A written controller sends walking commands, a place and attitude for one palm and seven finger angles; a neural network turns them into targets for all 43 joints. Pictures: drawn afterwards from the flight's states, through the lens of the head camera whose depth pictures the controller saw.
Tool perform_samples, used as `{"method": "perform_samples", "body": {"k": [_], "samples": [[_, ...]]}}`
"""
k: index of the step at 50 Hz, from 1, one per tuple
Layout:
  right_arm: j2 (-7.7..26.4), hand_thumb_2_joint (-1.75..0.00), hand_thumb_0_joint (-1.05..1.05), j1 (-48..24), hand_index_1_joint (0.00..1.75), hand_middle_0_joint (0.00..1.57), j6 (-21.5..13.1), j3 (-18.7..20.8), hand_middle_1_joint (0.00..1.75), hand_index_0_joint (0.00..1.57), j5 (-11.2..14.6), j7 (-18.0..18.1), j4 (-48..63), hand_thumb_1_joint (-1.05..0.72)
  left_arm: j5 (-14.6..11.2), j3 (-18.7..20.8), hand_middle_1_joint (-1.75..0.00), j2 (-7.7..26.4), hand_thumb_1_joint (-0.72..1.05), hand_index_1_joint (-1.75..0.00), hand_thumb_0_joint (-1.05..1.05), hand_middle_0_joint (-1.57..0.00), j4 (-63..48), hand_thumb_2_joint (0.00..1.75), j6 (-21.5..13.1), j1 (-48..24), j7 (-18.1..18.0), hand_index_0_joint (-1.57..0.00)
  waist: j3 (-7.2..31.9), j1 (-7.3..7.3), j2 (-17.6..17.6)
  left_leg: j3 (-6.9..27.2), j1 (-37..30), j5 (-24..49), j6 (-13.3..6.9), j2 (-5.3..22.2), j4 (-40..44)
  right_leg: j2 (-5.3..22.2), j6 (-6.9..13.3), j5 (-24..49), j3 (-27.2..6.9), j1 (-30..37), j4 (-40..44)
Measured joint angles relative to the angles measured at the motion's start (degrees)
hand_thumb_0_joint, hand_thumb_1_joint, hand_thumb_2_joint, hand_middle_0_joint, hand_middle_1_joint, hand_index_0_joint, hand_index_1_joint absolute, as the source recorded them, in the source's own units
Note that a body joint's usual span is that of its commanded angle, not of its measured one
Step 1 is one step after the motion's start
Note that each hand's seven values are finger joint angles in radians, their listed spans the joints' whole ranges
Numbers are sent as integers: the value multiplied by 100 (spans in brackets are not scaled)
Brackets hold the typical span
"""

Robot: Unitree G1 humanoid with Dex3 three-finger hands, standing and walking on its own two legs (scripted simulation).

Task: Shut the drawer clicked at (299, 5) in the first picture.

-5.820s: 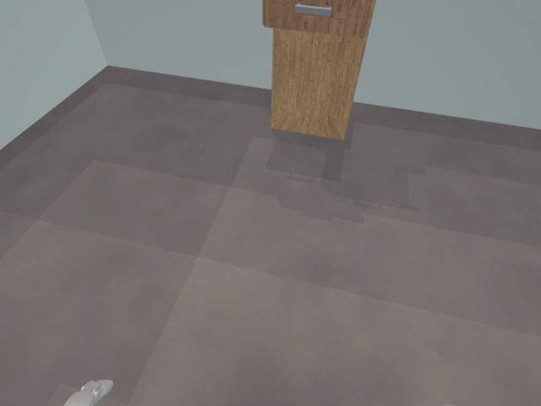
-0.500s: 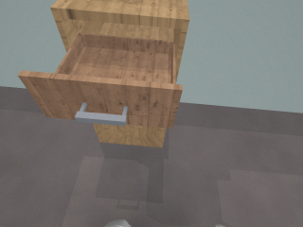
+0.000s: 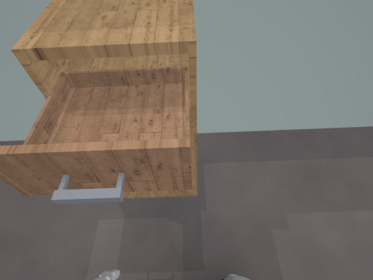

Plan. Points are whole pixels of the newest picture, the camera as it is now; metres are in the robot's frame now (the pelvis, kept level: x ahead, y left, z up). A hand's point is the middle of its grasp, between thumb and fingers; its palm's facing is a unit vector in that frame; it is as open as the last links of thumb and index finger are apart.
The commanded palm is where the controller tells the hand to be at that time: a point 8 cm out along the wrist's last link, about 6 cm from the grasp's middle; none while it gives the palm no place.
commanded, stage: come to a stop and stand still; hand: left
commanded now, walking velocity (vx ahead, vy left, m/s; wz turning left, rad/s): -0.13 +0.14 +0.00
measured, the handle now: (90, 187) +0.29 +0.21 +0.05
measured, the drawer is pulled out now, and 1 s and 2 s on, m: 0.29 0.29 0.29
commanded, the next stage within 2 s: look again from close up in 1.60 s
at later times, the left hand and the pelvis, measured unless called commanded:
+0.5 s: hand out of the picture -0.08 +0.27 -0.16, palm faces +0.07 -0.95 -0.31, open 7.3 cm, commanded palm none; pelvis -0.09 +0.06 -0.01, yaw +0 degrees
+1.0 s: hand out of the picture -0.08 +0.27 -0.16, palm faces +0.01 -0.97 -0.23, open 7.3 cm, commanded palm none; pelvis -0.10 +0.09 +0.01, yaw -1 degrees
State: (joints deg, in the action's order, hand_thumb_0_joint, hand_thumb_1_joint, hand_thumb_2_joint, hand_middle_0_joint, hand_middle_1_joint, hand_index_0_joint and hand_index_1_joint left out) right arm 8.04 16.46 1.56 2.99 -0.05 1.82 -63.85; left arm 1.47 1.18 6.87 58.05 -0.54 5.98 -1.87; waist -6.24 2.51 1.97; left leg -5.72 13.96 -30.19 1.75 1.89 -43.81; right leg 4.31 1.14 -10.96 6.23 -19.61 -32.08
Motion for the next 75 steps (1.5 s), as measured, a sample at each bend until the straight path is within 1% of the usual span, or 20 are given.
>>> {"method": "perform_samples", "body": {"k": [3,6,8,10,11,12,15,18,20,22,23,27,30,33,37,40,45,54,62,75], "samples": [[42,-90,1,-174,29,20,97,43,30,20,5,3,96,-91,6,95,-30,-6,93,-30,-1,-20,-102,90,56,-96,-75,-21,-129,-118,-37,249,465,-121,37,-99,-918,46,-3,170,10,-42,127],[117,-90,1,-322,29,20,136,86,30,20,-6,-20,238,-91,49,144,-30,72,92,-30,-1,-20,-142,90,154,-88,-84,-21,-123,-194,-86,342,609,26,70,-95,-1029,81,-59,342,-1,-120,237],[159,-90,1,-382,29,19,110,94,30,20,-16,-40,336,-91,75,179,-30,150,92,-30,-1,-20,-141,90,210,-38,-77,-21,-63,-224,-136,351,513,163,63,-60,-681,101,-111,441,-15,-192,269],[227,-90,1,-344,29,19,28,66,30,20,6,-67,559,-91,50,140,-30,252,92,-30,-1,-20,-168,90,255,105,-157,-21,40,-168,-204,262,152,549,117,-64,271,175,-194,451,-61,-310,87],[278,-90,1,-280,29,19,-35,62,30,20,-6,-58,695,-91,14,125,-30,286,92,-30,-1,-20,-190,90,292,179,-182,-21,98,-122,-196,225,-25,924,47,-72,738,227,-228,382,-55,-378,-113],[291,-90,1,-252,29,19,-60,64,30,20,-39,-39,775,-91,-17,128,-30,331,91,-30,-1,-20,-182,90,338,235,-183,-21,122,-126,-256,173,-66,1028,-101,-156,724,280,-213,115,-151,-412,-333],[359,-90,1,-195,29,19,50,38,30,20,-140,-43,981,-91,-36,161,-30,377,91,-30,0,-20,-213,90,509,589,-113,-20,380,-256,-186,-38,-186,956,-389,-200,671,35,-75,-879,-516,-537,-1132],[406,-90,1,-246,29,19,117,8,30,20,-179,-94,1125,-90,-14,179,-30,393,91,-30,0,-20,-275,90,532,952,-42,-20,608,-262,-7,-109,-187,1056,-483,-234,807,-243,-33,-1034,-560,-445,-1768],[400,-90,1,-295,29,19,114,-25,30,20,-191,-123,1197,-90,-3,185,-30,417,91,-30,0,-20,-364,90,449,1151,-21,-20,661,-319,33,-132,-102,1143,-513,-296,840,-351,-18,-1012,-474,-114,-1443],[357,-90,1,-350,29,19,87,-64,30,20,-162,-122,1273,-90,22,182,-30,462,91,-30,0,-20,-450,90,322,1325,-23,-20,657,-415,-41,-205,87,1178,-520,-390,752,-408,67,-906,-517,245,-642],[366,-90,1,-411,29,20,82,-69,30,20,-130,-115,1283,-90,38,165,-30,421,91,-30,0,-20,-430,90,276,1349,-35,-20,585,-443,30,-173,166,1156,-490,-371,689,-447,116,-799,-513,200,-594],[309,-90,1,-389,29,20,96,-62,30,20,-74,-143,1265,-90,54,68,-30,299,91,-30,0,-20,-423,90,249,1486,-32,-20,460,-384,129,226,275,894,-273,-401,445,-468,207,-368,-360,162,-278],[208,-90,1,-214,29,20,29,-89,30,20,-53,-167,1123,-91,46,66,-30,302,91,-30,0,-20,-414,90,233,1513,-39,-20,481,-378,-58,356,-102,1127,-285,-345,1084,-459,139,-183,-398,80,-111],[143,-90,0,-42,29,20,-57,-138,30,20,-73,-137,907,-91,-1,36,-30,289,91,-30,0,-20,-330,90,228,1392,-28,-20,396,-372,-325,213,-278,1467,-440,-478,1494,-386,54,-103,-605,132,45],[179,-90,1,211,29,20,-63,-171,30,20,-81,-97,651,-91,13,-37,-30,186,91,-30,1,-20,-288,90,197,1266,1,-20,441,-317,-275,175,-341,1602,-539,-505,1740,-399,3,32,-695,233,378],[153,-90,1,323,29,20,-68,-206,30,20,-80,-92,490,-91,6,-26,-30,225,92,-30,1,-20,-240,90,162,1206,7,-20,453,-274,-285,151,-398,1656,-563,-555,1843,-366,-37,238,-750,283,490],[101,-90,1,433,29,20,-91,-241,30,20,-85,-98,334,-90,7,-31,-30,254,92,-30,1,-20,-156,90,147,1174,12,-20,537,-230,-223,161,-474,1699,-582,-597,1981,-347,-58,185,-782,326,537],[32,-90,1,267,29,20,-191,-300,30,20,-61,-86,275,-90,-21,-81,-30,156,91,-30,0,-20,8,90,78,1256,-13,-20,559,-229,-118,189,-512,1638,-553,-557,2064,-393,-110,195,-775,371,644],[46,-90,1,67,29,20,-307,-342,30,20,-26,-23,175,-91,-53,-152,-30,97,93,-30,1,-20,225,90,15,1271,-51,-20,502,-251,-160,241,-664,1524,-481,-460,2134,-488,-54,93,-723,538,746],[85,-90,1,-104,29,19,-341,-381,30,20,-20,35,24,-91,-80,-197,-30,201,93,-30,1,-20,370,90,-28,1089,-67,-20,484,-255,-210,296,-947,1393,-402,-369,2201,-576,13,-59,-669,817,793]]}}
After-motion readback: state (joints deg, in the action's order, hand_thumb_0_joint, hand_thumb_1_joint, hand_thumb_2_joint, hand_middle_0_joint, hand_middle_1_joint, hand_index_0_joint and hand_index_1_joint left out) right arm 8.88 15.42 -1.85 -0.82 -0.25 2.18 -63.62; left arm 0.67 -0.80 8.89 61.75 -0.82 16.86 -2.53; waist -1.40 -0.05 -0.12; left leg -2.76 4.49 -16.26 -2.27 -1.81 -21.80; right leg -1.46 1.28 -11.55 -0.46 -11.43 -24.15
